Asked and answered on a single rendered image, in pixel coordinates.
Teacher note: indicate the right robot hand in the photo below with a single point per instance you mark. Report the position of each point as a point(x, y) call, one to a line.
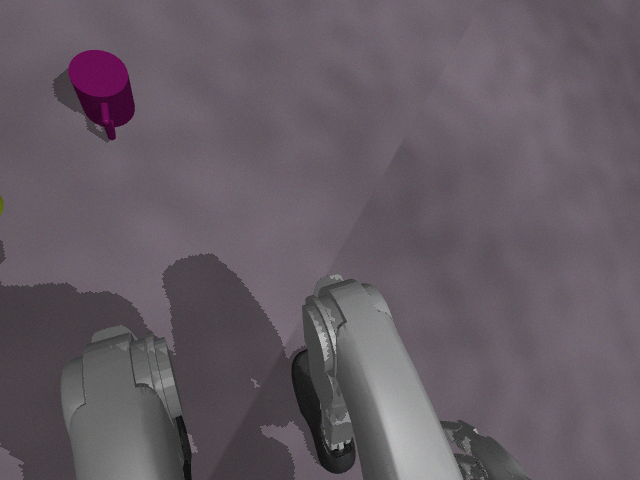
point(490, 460)

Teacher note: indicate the right robot foot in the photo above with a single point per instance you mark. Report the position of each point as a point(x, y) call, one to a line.
point(335, 461)

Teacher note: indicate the left robot foot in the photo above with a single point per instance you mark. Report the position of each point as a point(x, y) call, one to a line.
point(185, 447)

